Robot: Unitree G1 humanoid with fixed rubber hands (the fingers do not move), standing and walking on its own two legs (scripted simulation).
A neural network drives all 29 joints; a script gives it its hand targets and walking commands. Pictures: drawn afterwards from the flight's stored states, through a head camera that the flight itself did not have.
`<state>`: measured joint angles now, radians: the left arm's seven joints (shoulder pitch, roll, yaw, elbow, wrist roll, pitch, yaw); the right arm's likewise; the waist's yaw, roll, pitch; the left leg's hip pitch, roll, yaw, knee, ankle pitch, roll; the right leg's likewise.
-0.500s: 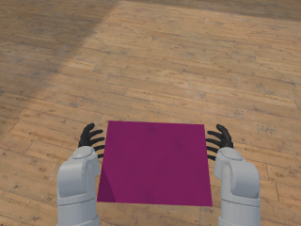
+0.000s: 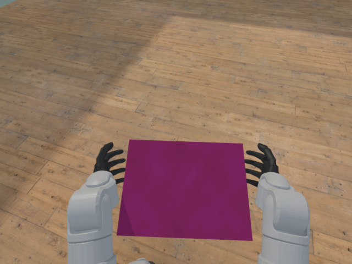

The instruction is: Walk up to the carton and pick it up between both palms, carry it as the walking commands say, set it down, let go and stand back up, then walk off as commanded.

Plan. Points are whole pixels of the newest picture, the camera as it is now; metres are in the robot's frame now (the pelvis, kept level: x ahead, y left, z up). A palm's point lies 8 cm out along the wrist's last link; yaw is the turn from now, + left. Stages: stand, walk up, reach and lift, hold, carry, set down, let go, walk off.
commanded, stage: carry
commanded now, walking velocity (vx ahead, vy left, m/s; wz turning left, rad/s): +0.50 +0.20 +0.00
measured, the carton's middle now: (183, 191) +0.30 +0.01 -0.03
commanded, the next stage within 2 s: none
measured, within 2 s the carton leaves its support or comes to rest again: neither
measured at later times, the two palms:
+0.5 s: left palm (113, 77) +0.63 +0.23 +0.07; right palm (218, 84) +0.61 -0.10 +0.06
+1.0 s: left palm (104, 33) +0.96 +0.35 +0.05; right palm (181, 33) +0.94 +0.02 +0.06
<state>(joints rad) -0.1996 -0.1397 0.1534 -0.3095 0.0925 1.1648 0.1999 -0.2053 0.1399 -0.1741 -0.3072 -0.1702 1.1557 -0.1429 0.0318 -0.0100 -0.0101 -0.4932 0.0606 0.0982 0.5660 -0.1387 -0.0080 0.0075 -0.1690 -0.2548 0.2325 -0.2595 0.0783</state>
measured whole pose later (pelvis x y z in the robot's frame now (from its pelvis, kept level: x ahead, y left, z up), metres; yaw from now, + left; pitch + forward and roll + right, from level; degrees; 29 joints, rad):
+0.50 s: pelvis +0.35 +0.09 -0.03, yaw -2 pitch +3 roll +0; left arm -0.21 -0.14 0.15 -0.27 0.17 1.16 0.10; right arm -0.19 0.13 -0.17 -0.32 -0.16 1.19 -0.17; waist 0.00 0.04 -0.07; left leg -0.10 -0.01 0.16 0.64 -0.45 0.04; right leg -0.43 -0.07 -0.26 0.57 -0.15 -0.06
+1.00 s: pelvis +0.67 +0.20 -0.01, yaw -4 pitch +3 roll +1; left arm -0.22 -0.14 0.20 -0.28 0.15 1.18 0.15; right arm -0.22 0.14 -0.15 -0.26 -0.13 1.17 -0.21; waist -0.02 -0.03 0.00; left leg -0.35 0.02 0.19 0.46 -0.16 0.04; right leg -0.34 -0.12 -0.07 1.06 -0.50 0.08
